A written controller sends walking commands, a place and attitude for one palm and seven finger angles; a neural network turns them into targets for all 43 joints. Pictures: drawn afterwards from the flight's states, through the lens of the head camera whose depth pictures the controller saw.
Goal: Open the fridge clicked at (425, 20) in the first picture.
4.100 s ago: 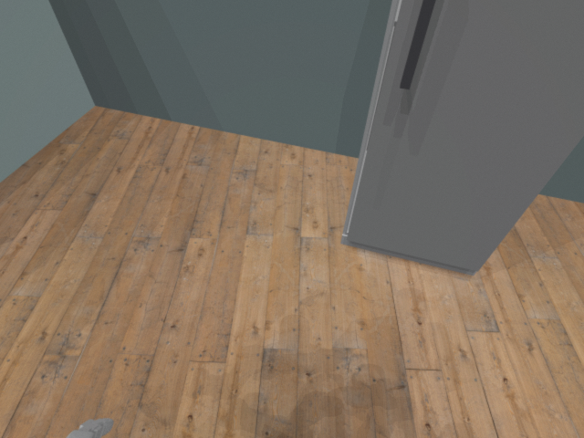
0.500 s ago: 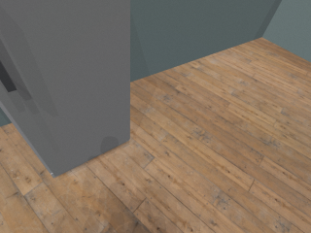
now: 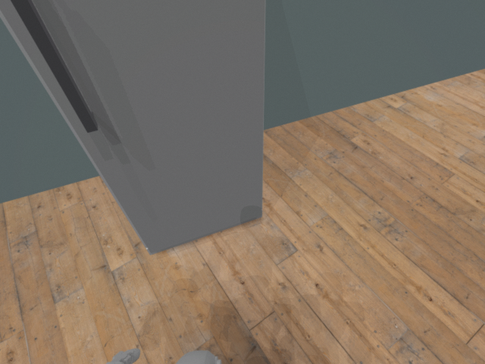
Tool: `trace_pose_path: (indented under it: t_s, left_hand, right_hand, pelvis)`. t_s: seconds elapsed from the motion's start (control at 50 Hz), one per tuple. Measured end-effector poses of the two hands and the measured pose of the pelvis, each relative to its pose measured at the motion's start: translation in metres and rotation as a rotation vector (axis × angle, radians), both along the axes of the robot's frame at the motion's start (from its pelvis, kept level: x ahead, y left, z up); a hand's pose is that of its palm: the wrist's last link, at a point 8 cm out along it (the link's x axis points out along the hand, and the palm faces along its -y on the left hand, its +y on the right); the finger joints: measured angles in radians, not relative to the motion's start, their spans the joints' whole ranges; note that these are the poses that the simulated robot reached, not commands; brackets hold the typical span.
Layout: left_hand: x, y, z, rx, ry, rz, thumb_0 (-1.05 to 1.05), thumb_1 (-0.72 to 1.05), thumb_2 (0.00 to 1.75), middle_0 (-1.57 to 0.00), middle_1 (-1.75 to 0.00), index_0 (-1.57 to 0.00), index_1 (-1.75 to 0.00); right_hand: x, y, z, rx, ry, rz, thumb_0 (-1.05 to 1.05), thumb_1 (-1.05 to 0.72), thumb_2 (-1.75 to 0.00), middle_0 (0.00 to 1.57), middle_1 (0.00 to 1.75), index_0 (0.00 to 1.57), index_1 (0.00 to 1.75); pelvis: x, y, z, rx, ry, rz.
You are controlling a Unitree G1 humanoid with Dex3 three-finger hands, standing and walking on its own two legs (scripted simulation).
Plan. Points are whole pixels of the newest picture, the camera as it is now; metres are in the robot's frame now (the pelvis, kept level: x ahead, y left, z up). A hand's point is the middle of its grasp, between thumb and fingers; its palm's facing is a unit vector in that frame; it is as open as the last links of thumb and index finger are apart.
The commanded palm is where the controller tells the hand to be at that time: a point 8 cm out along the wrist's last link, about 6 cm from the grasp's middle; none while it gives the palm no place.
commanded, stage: turn to face it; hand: left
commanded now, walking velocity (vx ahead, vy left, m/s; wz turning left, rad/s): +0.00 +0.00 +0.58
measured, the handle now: (48, 43) +0.63 +0.38 +0.23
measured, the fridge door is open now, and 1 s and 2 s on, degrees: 0 0 0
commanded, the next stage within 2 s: take the last steps up to it in 0.56 s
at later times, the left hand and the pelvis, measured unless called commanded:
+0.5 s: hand out of the picture -0.03 +0.27 -0.17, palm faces +0.29 -0.92 -0.26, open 7.4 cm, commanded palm none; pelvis -0.01 +0.05 +0.00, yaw +14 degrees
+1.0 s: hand out of the picture -0.07 +0.19 -0.16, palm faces +0.42 -0.89 -0.20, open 7.3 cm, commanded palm none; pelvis +0.02 +0.03 +0.01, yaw +21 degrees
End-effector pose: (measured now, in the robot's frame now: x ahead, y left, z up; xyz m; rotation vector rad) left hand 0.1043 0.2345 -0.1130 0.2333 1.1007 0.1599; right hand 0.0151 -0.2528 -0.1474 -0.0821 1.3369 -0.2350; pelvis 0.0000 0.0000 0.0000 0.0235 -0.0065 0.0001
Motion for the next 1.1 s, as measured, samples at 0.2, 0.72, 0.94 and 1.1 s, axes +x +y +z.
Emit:
trace_pose_path:
  t_s: [0.2, 0.72, 0.94, 1.1]
  left_hand:
    - [-0.095, 0.042, -0.022, -0.022, 0.141, 0.188, 0.00, 0.91, 0.90, -0.20, -0.30, -0.20, -0.30]
    - [-0.126, 0.036, -0.012, -0.013, 0.086, 0.353, 0.00, 0.91, 0.90, -0.20, -0.30, -0.20, -0.30]
    - [-0.174, 0.002, -0.011, -0.089, 0.184, 0.458, 0.00, 0.92, 0.90, -0.20, -0.30, -0.20, -0.30]
    - [-0.221, -0.002, -0.039, -0.214, 0.382, 0.539, 0.00, 0.91, 0.90, -0.20, -0.30, -0.20, -0.30]
  right_hand:
    - [0.111, 0.017, 0.021, -0.077, -0.148, 0.254, 0.00, -0.92, -0.90, 0.19, 0.30, 0.20, 0.29]
    - [0.094, 0.070, -0.011, 0.055, -0.065, 0.382, 0.00, -0.91, -0.90, 0.20, 0.30, 0.20, 0.30]
    - [0.087, 0.055, 0.007, 0.023, 0.030, 0.418, 0.00, -0.91, -0.90, 0.20, 0.30, 0.20, 0.30]
    - [0.126, 0.099, 0.009, -0.026, -0.038, 0.468, 0.00, -0.91, -0.90, 0.19, 0.30, 0.20, 0.30]
  pelvis:
    - [-0.006, 0.021, -0.005, 0.001, -0.003, 0.128]
    - [-0.009, 0.022, -0.008, -0.004, -0.011, 0.309]
    - [0.011, 0.024, 0.008, -0.001, -0.001, 0.359]
    - [0.033, 0.060, -0.005, -0.038, 0.002, 0.362]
